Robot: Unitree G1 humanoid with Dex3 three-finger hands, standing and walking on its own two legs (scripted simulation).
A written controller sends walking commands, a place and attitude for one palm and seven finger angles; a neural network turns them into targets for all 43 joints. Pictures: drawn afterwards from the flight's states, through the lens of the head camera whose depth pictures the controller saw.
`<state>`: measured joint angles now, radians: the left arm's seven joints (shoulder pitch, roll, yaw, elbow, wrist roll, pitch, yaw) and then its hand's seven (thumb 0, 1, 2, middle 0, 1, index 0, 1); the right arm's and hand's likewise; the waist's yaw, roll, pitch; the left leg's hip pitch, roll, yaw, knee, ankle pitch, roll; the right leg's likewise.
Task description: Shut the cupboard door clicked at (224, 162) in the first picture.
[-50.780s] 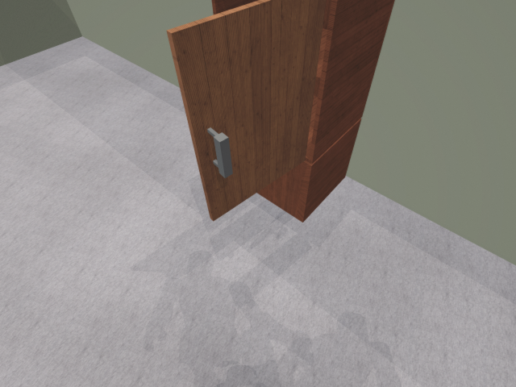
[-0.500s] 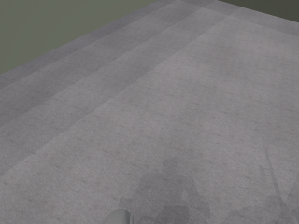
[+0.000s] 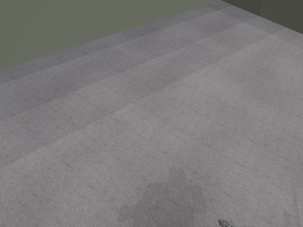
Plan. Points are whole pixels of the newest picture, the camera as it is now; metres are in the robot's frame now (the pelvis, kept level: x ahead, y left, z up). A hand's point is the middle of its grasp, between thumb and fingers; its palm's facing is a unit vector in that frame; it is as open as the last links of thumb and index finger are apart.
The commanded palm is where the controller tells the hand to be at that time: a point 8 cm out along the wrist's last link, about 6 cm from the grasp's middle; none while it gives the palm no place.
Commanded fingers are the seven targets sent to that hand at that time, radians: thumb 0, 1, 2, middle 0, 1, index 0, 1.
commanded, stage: turn to face it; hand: left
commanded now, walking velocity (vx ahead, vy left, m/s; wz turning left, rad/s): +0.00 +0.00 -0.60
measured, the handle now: out of the picture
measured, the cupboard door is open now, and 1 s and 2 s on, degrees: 37 37 37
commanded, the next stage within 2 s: none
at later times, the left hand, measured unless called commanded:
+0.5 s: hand (102, 200) +0.21 +0.18 -0.16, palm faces -0.28 -0.94 -0.22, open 7.4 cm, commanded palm none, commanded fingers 0.00 0.90 0.90 -0.20 -0.30 -0.20 -0.30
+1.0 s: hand (132, 185) +0.27 +0.10 -0.17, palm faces -0.57 -0.80 -0.18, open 7.4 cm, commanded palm none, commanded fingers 0.00 0.90 0.90 -0.20 -0.30 -0.20 -0.30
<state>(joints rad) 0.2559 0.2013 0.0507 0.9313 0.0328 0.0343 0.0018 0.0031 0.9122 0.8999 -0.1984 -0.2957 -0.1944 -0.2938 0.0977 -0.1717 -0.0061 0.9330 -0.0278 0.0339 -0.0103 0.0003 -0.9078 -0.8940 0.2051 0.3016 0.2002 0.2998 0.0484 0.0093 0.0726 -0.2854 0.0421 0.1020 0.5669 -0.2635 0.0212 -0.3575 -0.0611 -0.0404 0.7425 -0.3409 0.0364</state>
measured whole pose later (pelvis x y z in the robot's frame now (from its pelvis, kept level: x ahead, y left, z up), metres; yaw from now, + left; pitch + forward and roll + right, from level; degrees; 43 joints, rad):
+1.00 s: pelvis +0.09 -0.01 -0.01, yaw -36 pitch +1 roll -1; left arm 0.19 0.22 0.05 0.86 0.03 0.07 -0.02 0.01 0.90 0.90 -0.21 -0.30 -0.20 -0.30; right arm 0.17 -0.23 -0.03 0.84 -0.01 0.02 -0.02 0.00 -0.91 -0.89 0.20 0.30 0.20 0.30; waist 0.00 -0.02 0.07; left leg -0.36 0.05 0.02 0.62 -0.30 -0.05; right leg -0.30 0.05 0.12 0.60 -0.32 0.02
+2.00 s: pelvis +0.09 -0.03 +0.00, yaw -73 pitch +0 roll -2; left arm 0.12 0.25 0.08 0.87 0.03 0.08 -0.05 0.01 0.91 0.90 -0.20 -0.30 -0.20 -0.29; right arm 0.25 -0.23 -0.03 0.90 -0.03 0.02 -0.02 0.00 -0.90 -0.89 0.21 0.30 0.20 0.30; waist -0.02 0.03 0.10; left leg -0.23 0.18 0.22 0.59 -0.34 -0.03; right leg -0.34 -0.01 -0.08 0.73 -0.39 0.03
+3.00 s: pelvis +0.10 -0.07 +0.00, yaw -100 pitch +1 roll -1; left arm 0.18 0.19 0.04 0.94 0.03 0.04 -0.01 0.00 0.91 0.90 -0.20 -0.30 -0.20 -0.29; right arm 0.24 -0.23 -0.04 0.95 -0.02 0.04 -0.02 0.00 -0.91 -0.89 0.20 0.30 0.20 0.30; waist -0.02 0.01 0.04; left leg -0.39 0.06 0.07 0.82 -0.42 -0.06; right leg -0.23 0.00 0.01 0.51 -0.30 0.00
